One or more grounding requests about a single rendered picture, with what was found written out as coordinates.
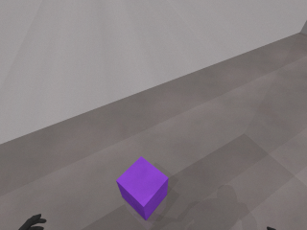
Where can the carton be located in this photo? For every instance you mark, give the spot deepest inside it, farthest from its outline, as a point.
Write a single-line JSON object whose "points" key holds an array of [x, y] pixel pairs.
{"points": [[143, 187]]}

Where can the left robot hand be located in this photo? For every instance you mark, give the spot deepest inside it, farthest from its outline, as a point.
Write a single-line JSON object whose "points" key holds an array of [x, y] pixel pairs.
{"points": [[28, 225]]}

